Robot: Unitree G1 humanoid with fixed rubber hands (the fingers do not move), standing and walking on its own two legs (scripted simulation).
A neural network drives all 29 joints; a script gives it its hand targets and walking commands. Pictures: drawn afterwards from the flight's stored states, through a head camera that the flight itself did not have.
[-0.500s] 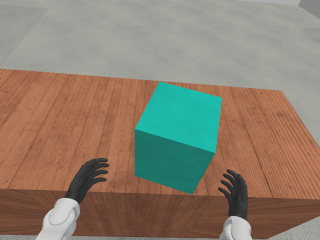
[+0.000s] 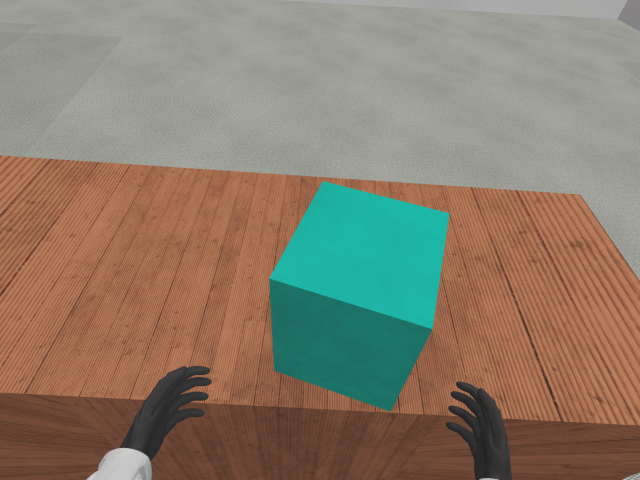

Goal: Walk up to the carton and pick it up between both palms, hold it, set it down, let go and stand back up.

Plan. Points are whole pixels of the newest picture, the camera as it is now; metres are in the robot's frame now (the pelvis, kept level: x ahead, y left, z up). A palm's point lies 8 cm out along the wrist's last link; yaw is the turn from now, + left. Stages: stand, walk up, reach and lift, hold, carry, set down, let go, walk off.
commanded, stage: set down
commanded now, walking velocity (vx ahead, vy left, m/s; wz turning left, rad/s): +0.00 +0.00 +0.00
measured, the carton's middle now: (356, 296) +0.40 -0.04 -0.03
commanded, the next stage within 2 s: none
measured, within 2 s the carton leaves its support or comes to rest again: neither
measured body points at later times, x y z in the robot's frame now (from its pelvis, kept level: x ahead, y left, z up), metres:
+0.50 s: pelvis +0.02 -0.03 +0.00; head +0.00 -0.02 +0.45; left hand +0.19 +0.21 -0.04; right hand +0.19 -0.22 -0.04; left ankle +0.02 +0.10 -0.74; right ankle -0.03 -0.15 -0.74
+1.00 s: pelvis +0.03 -0.03 +0.01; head +0.02 -0.02 +0.45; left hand +0.20 +0.21 -0.05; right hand +0.20 -0.23 -0.05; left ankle +0.02 +0.10 -0.74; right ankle -0.03 -0.15 -0.74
